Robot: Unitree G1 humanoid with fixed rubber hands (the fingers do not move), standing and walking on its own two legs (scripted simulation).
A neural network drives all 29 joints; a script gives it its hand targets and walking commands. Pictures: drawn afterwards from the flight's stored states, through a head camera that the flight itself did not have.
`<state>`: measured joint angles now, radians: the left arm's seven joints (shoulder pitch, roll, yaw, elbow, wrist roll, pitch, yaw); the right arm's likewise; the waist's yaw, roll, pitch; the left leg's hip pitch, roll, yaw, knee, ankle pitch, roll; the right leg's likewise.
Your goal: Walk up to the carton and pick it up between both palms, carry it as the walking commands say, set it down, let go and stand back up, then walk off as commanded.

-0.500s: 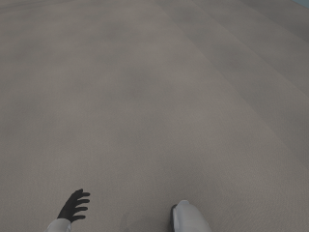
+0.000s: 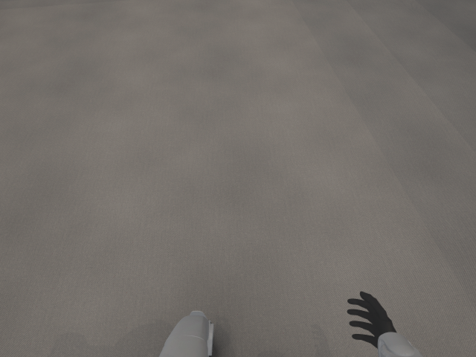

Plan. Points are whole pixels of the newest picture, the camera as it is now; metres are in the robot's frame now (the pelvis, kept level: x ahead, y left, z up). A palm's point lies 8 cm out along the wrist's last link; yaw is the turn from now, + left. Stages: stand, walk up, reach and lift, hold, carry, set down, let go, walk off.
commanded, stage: walk off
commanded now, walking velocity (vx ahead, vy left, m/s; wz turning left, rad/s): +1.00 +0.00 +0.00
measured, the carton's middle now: out of the picture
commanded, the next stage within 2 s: stand in 0.34 s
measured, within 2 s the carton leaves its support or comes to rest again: neither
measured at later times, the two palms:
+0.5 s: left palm (200, 143) +0.61 +0.20 -0.11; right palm (390, 221) +0.45 -0.30 -0.16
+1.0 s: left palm (201, 121) +0.71 +0.22 -0.13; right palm (361, 119) +0.75 -0.25 -0.11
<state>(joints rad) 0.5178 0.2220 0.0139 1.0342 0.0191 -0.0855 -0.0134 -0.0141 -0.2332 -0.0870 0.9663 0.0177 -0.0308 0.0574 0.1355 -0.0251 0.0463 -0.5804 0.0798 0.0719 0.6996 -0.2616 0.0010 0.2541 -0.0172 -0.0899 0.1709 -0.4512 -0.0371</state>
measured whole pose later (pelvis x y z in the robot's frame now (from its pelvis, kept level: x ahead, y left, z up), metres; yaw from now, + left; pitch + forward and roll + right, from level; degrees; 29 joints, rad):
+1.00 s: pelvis +0.66 -0.02 +0.01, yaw -1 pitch +0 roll +0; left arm 0.21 0.23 0.00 0.97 0.02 -0.04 0.00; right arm 0.09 -0.14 -0.09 0.99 0.02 -0.03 0.00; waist 0.00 -0.06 0.11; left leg -0.38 0.03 0.02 0.49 -0.12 0.00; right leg -0.27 -0.02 -0.03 0.65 -0.48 0.01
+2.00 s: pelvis +0.68 -0.01 +0.02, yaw -1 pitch +1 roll -1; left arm 0.22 0.22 -0.01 0.98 0.02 0.01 0.02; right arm 0.15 -0.15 -0.09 1.01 0.02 0.01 -0.02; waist 0.00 -0.01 -0.03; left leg -0.35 0.03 0.02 0.45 -0.12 -0.01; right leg -0.21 -0.01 -0.03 0.48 -0.29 0.01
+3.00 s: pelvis +0.68 -0.02 +0.02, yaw -1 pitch +2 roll +0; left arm 0.23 0.22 -0.01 1.00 0.02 0.00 0.02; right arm 0.21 -0.15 -0.09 1.01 0.02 0.00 -0.02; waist 0.00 -0.01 -0.06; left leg -0.35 0.03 0.02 0.44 -0.12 -0.01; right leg -0.21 -0.01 -0.03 0.47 -0.29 0.01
